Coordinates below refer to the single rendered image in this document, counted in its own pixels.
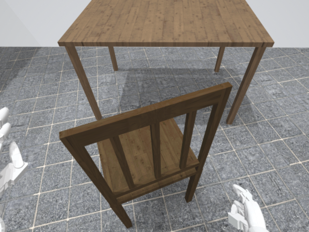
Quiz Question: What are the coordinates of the chair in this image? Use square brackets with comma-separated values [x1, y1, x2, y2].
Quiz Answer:
[59, 82, 232, 229]

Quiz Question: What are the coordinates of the table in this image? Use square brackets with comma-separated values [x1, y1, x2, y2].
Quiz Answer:
[57, 0, 274, 125]

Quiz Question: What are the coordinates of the robot right hand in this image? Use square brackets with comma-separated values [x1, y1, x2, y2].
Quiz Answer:
[228, 184, 266, 232]

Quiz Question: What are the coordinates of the robot left hand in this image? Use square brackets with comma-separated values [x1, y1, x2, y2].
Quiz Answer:
[0, 107, 28, 196]

